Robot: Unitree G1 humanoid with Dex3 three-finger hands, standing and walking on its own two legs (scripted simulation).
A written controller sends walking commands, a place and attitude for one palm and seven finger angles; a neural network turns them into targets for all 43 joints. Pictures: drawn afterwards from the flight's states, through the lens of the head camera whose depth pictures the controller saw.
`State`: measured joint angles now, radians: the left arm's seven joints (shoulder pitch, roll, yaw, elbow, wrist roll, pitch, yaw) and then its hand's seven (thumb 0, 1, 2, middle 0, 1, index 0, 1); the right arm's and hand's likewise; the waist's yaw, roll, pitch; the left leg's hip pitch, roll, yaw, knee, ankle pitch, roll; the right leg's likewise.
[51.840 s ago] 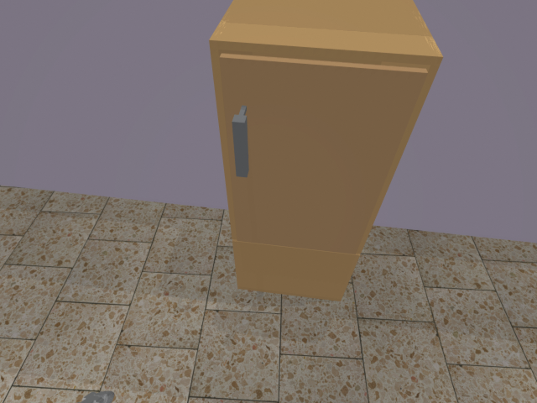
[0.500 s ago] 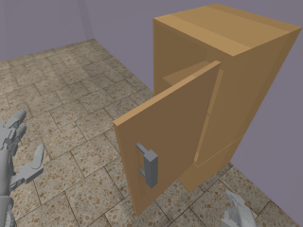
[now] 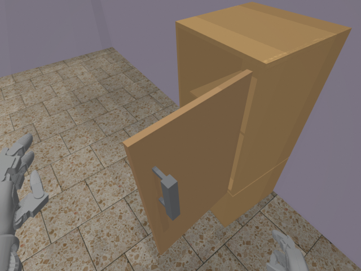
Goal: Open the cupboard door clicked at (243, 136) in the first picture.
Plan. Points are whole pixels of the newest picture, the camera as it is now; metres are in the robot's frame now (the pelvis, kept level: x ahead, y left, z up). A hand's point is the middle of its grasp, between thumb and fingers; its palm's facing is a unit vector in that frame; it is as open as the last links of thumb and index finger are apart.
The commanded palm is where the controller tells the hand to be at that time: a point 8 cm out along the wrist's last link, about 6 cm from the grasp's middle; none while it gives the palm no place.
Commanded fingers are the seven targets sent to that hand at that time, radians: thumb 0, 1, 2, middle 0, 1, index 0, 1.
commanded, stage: step back with the hand held close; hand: left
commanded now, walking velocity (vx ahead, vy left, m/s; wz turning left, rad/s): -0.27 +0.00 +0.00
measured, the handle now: (165, 193) +0.28 +0.08 +0.03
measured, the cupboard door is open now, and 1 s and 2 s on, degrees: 99 99 99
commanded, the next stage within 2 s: stop stepping back and stand still in 1.10 s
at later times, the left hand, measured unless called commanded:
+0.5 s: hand (20, 213) +0.15 +0.28 +0.15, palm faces +0.34 -0.79 -0.50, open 7.4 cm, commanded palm +0.09 +0.32 +0.17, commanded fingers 0.00 0.90 0.90 -0.20 -0.30 -0.20 -0.30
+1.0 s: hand out of the picture +0.05 +0.33 +0.16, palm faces +0.48 -0.76 -0.43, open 7.4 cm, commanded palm -0.02 +0.36 +0.17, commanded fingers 0.00 0.90 0.90 -0.20 -0.30 -0.20 -0.30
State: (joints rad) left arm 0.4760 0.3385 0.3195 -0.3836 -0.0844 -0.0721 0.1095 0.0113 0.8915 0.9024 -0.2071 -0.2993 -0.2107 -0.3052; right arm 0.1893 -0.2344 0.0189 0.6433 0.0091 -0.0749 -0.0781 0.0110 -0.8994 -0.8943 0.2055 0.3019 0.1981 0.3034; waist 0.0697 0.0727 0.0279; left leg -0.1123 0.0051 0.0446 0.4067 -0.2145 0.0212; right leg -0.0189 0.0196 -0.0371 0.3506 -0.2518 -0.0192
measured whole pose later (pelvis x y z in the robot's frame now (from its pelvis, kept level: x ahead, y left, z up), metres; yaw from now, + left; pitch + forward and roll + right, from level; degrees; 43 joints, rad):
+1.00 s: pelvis -0.15 +0.05 -0.01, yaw +2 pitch +0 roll -4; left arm 0.47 0.43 0.45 -0.52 -0.04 -0.21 0.17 0.01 0.89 0.90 -0.21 -0.30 -0.21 -0.31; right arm 0.18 -0.18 -0.01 0.63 -0.02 -0.10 -0.07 0.01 -0.90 -0.89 0.21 0.30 0.20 0.30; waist 0.00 0.00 0.06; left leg -0.42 0.01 0.02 0.59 -0.17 0.07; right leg -0.50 0.08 0.05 1.03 -0.45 0.02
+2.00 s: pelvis -0.30 +0.04 -0.01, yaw -6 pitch -1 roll +0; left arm 0.48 0.37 0.40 -0.35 -0.04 -0.18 0.15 0.01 0.89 0.90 -0.21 -0.30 -0.21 -0.31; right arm 0.23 -0.22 0.01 0.67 0.01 -0.10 -0.08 0.01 -0.90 -0.89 0.21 0.30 0.20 0.30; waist 0.03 0.02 0.00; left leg -0.29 -0.02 0.03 0.52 -0.21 0.04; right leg -0.13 0.02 -0.01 0.49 -0.35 -0.01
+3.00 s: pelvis -0.33 +0.04 -0.01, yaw -2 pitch -1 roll -1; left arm 0.37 0.19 0.00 1.08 0.00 0.04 0.01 0.00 0.95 0.90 -0.20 -0.30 -0.20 -0.30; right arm 0.29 -0.19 0.01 1.08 -0.02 0.05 -0.02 0.01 -0.90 -0.89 0.20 0.30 0.20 0.30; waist 0.01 0.00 0.06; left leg -0.33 -0.03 -0.03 0.46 -0.11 0.03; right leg -0.16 0.02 -0.08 0.45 -0.28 -0.03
